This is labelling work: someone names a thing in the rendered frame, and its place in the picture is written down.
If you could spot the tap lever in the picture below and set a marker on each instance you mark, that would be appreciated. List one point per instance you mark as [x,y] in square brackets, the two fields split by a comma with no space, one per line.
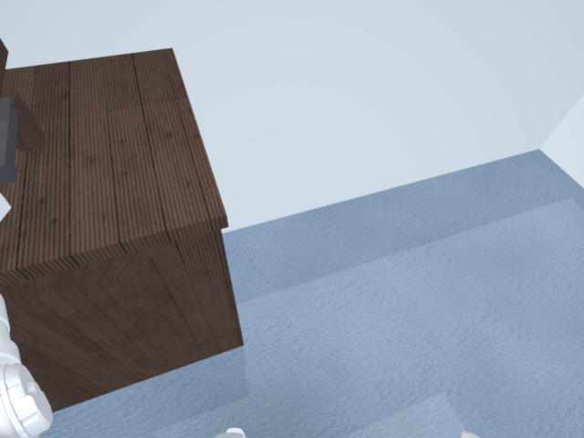
[8,127]

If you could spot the left robot shin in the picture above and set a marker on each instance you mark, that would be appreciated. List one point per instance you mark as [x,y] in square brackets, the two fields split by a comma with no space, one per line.
[235,430]

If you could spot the counter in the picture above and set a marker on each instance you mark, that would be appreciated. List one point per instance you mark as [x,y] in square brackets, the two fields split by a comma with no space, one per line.
[112,261]

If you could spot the robot left forearm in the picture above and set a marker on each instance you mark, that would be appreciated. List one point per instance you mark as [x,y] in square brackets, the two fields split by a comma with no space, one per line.
[9,353]

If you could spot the left robot upper arm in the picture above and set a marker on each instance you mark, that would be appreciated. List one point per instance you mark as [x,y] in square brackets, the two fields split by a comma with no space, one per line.
[24,409]

